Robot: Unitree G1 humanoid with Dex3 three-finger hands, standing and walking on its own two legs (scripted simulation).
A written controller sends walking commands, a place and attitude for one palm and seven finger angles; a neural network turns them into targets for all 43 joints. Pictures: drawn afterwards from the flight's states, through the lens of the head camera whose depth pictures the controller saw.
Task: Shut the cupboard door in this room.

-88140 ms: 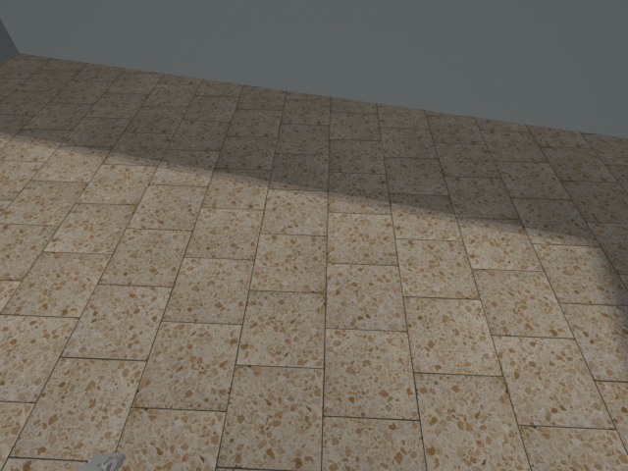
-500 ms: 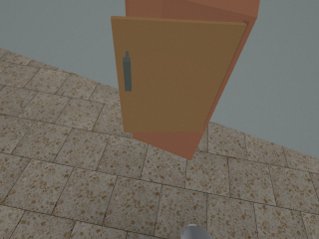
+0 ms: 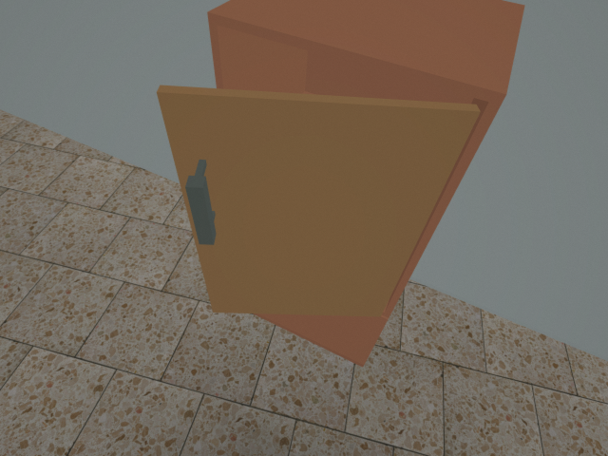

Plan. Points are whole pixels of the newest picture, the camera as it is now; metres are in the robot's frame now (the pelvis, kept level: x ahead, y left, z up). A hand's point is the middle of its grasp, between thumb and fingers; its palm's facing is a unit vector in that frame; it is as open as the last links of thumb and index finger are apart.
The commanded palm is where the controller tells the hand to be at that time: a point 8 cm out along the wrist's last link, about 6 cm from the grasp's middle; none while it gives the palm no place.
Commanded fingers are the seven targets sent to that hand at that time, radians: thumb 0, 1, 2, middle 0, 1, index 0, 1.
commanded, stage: come to a stop and stand still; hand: left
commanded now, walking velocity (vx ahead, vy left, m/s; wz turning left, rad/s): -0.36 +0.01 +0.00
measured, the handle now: (204, 202) +0.46 +0.19 +0.05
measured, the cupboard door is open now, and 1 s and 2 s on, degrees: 26 26 26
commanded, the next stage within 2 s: look again from close up in 1.98 s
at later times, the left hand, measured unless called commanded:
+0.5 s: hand out of the picture +0.03 +0.14 -0.14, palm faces +0.03 -0.96 -0.29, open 7.3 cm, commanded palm none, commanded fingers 0.00 0.90 0.90 -0.20 -0.30 -0.20 -0.30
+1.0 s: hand out of the picture -0.01 +0.21 -0.16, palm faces +0.00 -0.97 -0.26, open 7.3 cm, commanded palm none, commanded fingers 0.00 0.90 0.90 -0.20 -0.30 -0.20 -0.30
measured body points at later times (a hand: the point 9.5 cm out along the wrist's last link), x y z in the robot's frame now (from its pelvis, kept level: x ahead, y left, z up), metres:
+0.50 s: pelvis +0.00 -0.06 +0.01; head +0.04 -0.09 +0.46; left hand +0.03 +0.19 -0.12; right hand +0.06 -0.32 -0.15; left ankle -0.06 +0.09 -0.67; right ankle -0.01 -0.15 -0.73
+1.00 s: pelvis -0.04 +0.01 +0.01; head -0.03 +0.01 +0.46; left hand -0.01 +0.26 -0.14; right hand -0.01 -0.22 -0.15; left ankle -0.05 +0.10 -0.73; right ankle -0.01 -0.15 -0.73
